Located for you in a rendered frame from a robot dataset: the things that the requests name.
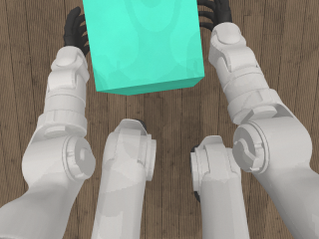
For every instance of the robot right shin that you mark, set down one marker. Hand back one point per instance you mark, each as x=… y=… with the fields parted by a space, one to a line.
x=216 y=139

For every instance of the robot left forearm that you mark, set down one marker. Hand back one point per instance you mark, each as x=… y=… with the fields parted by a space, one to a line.
x=65 y=100

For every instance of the carton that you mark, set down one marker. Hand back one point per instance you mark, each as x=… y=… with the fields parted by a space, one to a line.
x=144 y=46

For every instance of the robot right forearm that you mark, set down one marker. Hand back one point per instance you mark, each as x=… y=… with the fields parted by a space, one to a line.
x=247 y=92

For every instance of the robot shin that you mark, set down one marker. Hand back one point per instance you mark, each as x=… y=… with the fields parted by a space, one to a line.
x=216 y=139
x=112 y=140

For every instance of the right robot hand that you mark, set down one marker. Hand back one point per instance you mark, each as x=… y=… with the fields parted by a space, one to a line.
x=221 y=13

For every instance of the robot right upper arm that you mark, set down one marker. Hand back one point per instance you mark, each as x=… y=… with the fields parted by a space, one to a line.
x=277 y=151

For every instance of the left robot hand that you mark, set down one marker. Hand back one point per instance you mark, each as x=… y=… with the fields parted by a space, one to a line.
x=74 y=32

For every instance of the robot left upper arm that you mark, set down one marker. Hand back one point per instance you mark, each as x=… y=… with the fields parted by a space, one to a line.
x=55 y=170

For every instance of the robot left shin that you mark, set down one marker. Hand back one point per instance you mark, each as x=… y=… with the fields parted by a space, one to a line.
x=112 y=140

